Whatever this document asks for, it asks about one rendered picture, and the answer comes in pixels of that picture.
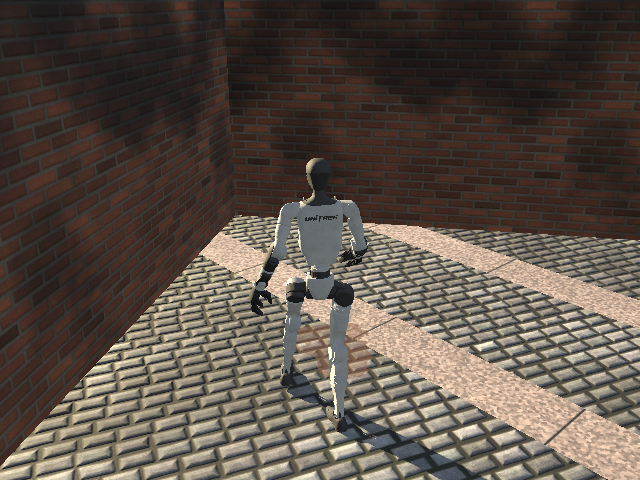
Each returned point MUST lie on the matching right robot foot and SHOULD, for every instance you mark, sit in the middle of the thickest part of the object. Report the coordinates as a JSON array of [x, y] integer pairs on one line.
[[340, 424]]

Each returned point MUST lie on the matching right robot forearm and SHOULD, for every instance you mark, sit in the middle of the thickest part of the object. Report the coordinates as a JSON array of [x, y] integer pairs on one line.
[[359, 254]]

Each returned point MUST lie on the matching robot right upper arm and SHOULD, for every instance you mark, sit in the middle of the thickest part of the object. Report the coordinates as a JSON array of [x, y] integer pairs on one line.
[[351, 211]]

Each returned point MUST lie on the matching robot left hand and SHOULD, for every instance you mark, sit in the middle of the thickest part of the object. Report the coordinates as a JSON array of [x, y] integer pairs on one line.
[[254, 299]]

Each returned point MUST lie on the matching robot right hand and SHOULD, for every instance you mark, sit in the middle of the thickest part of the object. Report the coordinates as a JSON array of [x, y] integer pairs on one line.
[[348, 255]]

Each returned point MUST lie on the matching robot head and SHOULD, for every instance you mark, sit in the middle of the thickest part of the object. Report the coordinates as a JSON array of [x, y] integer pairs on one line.
[[318, 171]]

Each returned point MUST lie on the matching left robot forearm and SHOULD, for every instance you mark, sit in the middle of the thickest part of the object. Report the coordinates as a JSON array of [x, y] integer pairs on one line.
[[267, 270]]

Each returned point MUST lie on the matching robot left upper arm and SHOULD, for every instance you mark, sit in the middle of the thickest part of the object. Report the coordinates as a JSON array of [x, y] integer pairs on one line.
[[288, 212]]

